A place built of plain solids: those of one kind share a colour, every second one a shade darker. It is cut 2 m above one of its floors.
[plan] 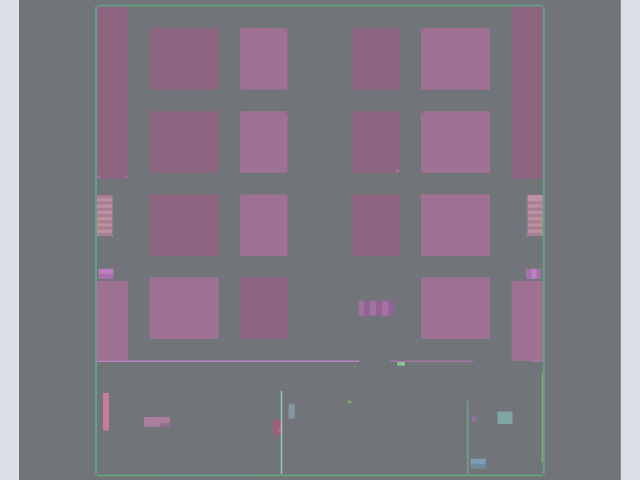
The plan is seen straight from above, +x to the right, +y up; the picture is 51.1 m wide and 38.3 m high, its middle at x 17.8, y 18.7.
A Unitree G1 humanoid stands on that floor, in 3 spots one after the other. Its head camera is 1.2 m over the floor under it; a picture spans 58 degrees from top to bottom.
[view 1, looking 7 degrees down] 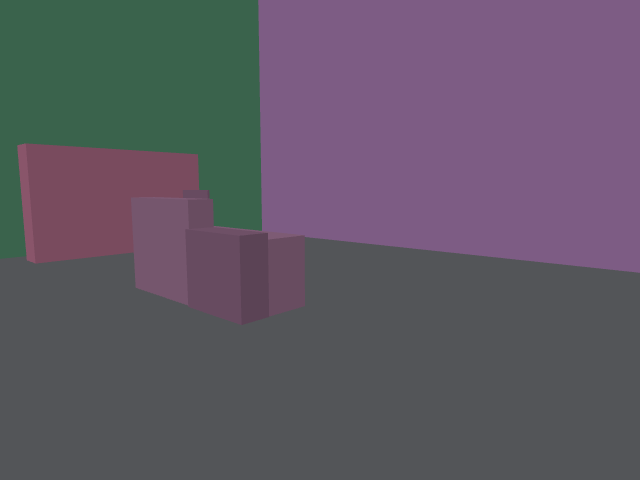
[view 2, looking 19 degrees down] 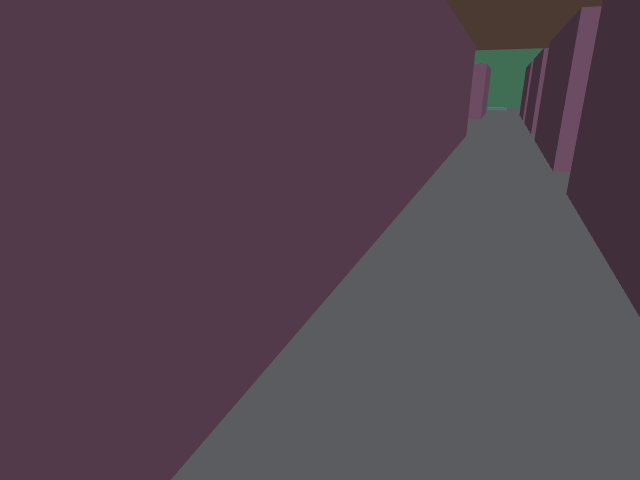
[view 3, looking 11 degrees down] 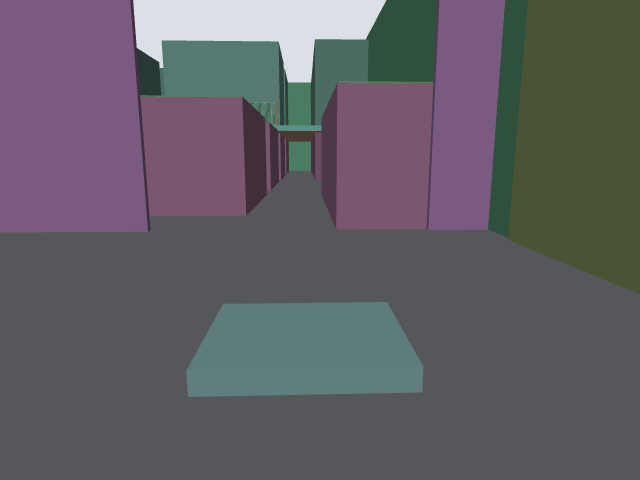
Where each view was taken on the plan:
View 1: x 8.79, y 1.50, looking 132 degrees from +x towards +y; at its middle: ground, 9.85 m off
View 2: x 32.22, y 36.68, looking -68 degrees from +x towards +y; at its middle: units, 2.42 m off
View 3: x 32.55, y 2.00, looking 88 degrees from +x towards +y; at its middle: ground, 6.29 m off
